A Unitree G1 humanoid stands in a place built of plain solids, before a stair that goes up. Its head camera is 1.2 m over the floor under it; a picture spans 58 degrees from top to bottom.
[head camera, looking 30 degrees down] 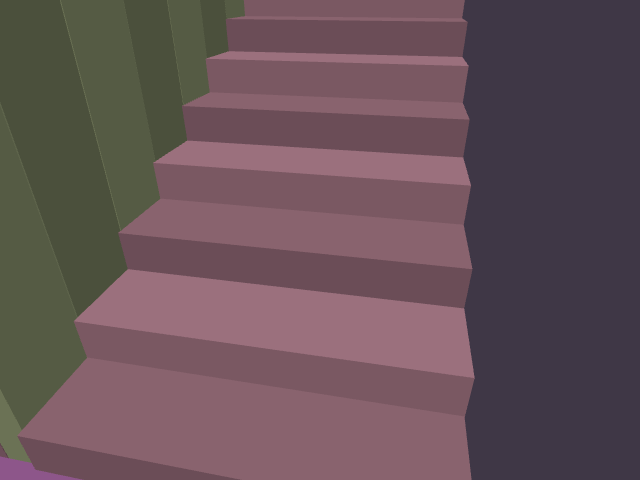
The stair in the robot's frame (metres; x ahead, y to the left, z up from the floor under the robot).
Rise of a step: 0.15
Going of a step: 0.30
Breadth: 1.20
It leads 11 degrees to the right of straight ahead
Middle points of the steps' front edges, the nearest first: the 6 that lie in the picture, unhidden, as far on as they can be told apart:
0.93 0.18 0.31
1.22 0.12 0.46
1.51 0.07 0.61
1.80 0.01 0.77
2.09 -0.05 0.92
2.38 -0.10 1.07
